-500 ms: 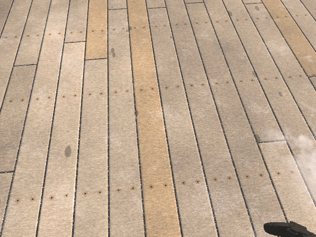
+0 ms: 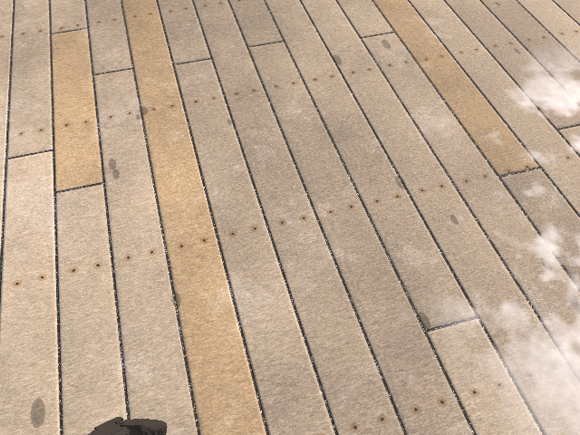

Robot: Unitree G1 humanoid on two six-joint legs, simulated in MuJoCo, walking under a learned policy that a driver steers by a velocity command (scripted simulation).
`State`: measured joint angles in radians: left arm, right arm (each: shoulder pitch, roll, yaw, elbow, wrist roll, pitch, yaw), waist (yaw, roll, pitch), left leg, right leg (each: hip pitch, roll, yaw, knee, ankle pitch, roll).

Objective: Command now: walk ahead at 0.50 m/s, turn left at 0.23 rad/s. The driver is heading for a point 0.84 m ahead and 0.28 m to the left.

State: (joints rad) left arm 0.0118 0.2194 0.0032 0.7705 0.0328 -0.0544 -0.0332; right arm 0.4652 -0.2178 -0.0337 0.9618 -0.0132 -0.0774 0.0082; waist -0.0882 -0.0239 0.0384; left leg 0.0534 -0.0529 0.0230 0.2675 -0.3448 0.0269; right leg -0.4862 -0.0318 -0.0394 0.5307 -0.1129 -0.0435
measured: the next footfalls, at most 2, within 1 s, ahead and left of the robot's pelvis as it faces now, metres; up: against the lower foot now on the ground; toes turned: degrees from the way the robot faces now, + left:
right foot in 0.02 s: +0.17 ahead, -0.10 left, +0.00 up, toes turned -2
left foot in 0.56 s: +0.40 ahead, +0.14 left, +0.00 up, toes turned +23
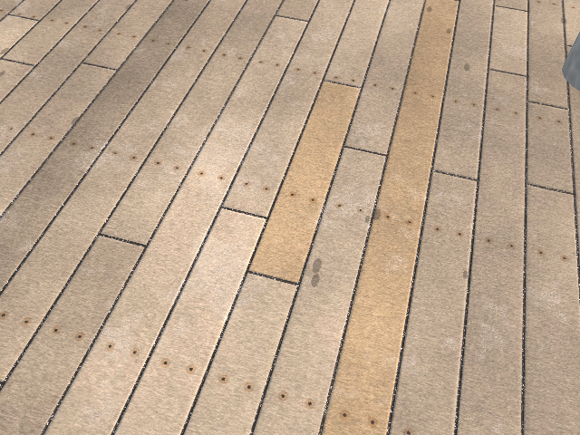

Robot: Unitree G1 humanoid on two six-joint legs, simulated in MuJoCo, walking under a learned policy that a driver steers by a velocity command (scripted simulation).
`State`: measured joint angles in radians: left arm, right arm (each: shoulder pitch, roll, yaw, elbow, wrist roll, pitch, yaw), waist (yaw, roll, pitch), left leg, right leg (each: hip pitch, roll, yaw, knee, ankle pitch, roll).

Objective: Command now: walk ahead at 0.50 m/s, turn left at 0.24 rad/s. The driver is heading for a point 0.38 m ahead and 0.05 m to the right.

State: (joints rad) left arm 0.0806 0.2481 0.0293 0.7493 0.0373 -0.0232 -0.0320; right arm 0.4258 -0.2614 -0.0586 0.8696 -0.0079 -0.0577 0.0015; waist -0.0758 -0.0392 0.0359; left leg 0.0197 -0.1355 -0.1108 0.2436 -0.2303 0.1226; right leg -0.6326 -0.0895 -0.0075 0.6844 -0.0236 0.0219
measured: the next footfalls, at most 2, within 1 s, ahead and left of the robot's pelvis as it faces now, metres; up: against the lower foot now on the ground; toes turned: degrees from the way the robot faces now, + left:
right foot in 0.12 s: +0.24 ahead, -0.12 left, +0.00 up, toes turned -1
left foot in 0.56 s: +0.41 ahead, +0.07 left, +0.00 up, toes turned +3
